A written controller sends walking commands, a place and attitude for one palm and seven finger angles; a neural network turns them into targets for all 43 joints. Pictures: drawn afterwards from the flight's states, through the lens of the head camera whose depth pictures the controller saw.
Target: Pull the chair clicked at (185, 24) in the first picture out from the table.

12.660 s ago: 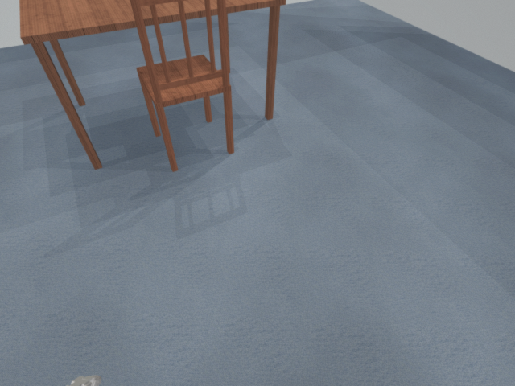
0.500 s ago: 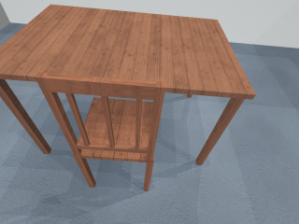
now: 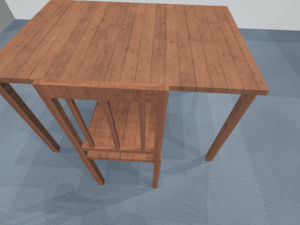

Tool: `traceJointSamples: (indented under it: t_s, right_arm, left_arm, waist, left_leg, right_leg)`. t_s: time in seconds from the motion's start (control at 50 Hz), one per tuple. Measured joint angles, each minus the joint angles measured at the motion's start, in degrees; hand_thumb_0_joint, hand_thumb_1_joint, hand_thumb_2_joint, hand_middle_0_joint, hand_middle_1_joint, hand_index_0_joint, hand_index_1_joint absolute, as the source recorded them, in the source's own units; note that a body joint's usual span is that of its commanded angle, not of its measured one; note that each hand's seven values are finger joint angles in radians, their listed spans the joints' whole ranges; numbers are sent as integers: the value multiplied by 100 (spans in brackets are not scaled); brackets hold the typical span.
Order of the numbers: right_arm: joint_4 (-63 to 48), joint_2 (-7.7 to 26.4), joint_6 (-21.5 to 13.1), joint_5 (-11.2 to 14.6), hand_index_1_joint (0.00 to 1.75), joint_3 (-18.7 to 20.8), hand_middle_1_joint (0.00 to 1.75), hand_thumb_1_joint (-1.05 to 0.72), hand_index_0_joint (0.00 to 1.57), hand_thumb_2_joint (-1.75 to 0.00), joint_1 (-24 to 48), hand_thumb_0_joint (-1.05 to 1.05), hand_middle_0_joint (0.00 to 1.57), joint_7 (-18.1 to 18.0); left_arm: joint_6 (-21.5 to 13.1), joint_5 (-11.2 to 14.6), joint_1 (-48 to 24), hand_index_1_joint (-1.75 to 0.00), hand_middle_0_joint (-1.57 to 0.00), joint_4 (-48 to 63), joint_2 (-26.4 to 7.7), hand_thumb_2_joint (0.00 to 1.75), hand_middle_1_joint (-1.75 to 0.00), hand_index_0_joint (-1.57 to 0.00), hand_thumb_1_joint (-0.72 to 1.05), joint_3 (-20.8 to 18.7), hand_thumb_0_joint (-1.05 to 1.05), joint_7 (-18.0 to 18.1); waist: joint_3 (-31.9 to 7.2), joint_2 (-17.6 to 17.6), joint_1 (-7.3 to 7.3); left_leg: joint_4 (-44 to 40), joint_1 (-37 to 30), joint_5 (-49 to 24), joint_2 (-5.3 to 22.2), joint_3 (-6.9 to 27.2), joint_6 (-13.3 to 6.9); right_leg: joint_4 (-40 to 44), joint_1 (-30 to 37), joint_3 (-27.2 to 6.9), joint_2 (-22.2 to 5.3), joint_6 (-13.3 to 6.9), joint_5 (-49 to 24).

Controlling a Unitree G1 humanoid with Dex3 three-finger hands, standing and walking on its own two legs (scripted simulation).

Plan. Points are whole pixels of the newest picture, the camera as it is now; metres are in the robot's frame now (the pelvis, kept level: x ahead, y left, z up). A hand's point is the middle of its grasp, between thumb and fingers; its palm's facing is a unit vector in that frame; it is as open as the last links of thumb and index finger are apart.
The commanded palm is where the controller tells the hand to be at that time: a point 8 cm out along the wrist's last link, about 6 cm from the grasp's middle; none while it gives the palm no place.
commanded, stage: come to a stop and stand still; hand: left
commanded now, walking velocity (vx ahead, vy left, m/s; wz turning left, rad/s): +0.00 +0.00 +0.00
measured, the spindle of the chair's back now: (112, 127) +0.44 +0.17 -0.08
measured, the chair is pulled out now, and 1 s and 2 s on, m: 0.00 0.00 0.00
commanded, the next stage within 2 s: look again from close up in 0.66 s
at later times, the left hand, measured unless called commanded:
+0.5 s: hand out of the picture -0.08 +0.14 -0.17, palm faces +0.05 -0.99 -0.14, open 7.4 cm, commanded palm none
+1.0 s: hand out of the picture -0.05 +0.16 -0.16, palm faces +0.02 -0.98 -0.21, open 7.4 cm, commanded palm none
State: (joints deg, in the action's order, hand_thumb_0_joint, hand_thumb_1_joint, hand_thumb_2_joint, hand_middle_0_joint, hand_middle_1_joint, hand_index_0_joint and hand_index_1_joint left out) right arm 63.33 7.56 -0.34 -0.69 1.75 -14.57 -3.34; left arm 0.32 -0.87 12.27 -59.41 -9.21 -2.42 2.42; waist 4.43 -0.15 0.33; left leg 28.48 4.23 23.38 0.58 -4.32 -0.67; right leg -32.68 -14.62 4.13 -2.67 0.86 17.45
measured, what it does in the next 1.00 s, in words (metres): stands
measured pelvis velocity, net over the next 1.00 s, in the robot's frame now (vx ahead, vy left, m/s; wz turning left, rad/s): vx -0.04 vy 0.00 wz -0.01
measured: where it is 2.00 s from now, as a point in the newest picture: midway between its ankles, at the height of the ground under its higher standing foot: outside the picture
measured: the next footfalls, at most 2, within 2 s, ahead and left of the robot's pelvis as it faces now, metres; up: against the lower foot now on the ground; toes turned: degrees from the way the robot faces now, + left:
none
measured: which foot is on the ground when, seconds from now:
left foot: down 0.00-1.00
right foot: down 0.00-1.00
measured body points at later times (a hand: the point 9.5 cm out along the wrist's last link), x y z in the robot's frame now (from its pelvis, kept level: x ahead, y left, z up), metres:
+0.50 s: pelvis -0.04 -0.01 +0.01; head -0.03 -0.01 +0.46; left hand -0.08 +0.19 -0.15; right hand -0.07 -0.22 -0.15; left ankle -0.09 +0.10 -0.73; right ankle +0.00 -0.12 -0.73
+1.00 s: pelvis -0.04 +0.00 +0.00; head -0.06 -0.03 +0.45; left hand -0.05 +0.22 -0.15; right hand -0.06 -0.20 -0.17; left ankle -0.09 +0.10 -0.73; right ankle +0.00 -0.12 -0.73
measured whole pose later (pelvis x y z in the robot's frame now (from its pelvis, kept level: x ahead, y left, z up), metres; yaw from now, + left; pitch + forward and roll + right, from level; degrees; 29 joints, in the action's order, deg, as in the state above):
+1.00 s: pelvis -0.04 +0.00 +0.00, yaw +0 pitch -2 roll +1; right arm 60.5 7.3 -1.4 -0.7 -0.6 -20.8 -1.7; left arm -0.6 -0.7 18.1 -64.8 -6.7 0.9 1.6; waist -0.3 -3.0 -0.7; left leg 28.2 6.6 19.9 0.1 -4.9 -0.9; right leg -30.7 -16.4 3.5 -2.9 0.0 12.5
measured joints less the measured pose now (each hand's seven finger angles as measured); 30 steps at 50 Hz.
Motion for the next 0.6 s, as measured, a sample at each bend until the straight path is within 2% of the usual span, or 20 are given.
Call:
traceJointSamples:
  t_s: [0.08, 0.24, 0.42, 0.6]
  right_arm:
    - [-30, 93, 11, 14, 30, 6, 30, -92, 20, -90, 108, 1, 20, 28]
    - [127, 112, -15, 0, 30, -112, 30, -92, 20, -90, 127, 0, 20, 91]
    - [256, -13, 4, 0, 30, -200, 30, -91, 20, -90, -172, 0, 20, 155]
    - [368, -189, 6, 13, 30, -222, 30, -91, 20, -90, -543, 0, 20, 150]
  left_arm:
    - [-53, 9, 49, -30, -20, -117, 15, 90, -30, -20, 91, 65, 1, -7]
    - [-58, 6, 189, -30, -20, -379, -37, 90, -30, -20, 93, 170, 1, -70]
    - [-57, 15, 537, -30, -20, -554, 94, 90, -30, -20, 91, 249, 1, -124]
    - [-77, 20, 825, -30, -20, -651, 251, 90, -30, -20, 91, 264, 1, -104]
  waist:
    - [-81, -9, -50]
    - [-168, 73, 20]
    - [-181, 113, 57]
    - [-186, 132, 34]
  left_leg:
    - [-139, -44, -80, 26, 20, 46]
    - [-541, -207, -453, 64, 18, 87]
    - [-715, -146, -686, 95, 32, 109]
    - [-685, -48, -723, 86, 23, 99]
  right_leg:
    - [106, 32, 27, 32, -75, -118]
    - [600, 243, 46, 101, -139, -500]
    - [959, 275, 72, 147, -179, -817]
    - [995, 204, 61, 139, -178, -896]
